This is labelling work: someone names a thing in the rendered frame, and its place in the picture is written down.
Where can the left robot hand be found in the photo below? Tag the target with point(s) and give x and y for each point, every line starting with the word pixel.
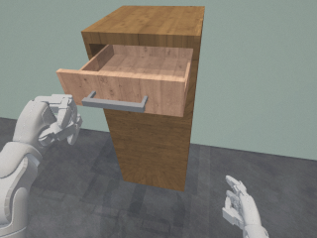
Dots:
pixel 38 126

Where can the handle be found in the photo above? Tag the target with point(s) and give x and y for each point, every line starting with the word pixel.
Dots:
pixel 89 101

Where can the right robot forearm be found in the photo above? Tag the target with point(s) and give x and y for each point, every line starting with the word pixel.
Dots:
pixel 254 231

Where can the right robot hand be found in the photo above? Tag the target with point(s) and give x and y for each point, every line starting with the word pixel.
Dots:
pixel 245 211

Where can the cabinet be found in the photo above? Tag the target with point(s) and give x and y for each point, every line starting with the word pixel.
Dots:
pixel 151 149

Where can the left robot forearm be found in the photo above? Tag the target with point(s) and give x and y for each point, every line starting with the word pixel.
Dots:
pixel 18 169

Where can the drawer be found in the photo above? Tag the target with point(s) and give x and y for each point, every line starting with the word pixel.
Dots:
pixel 129 73

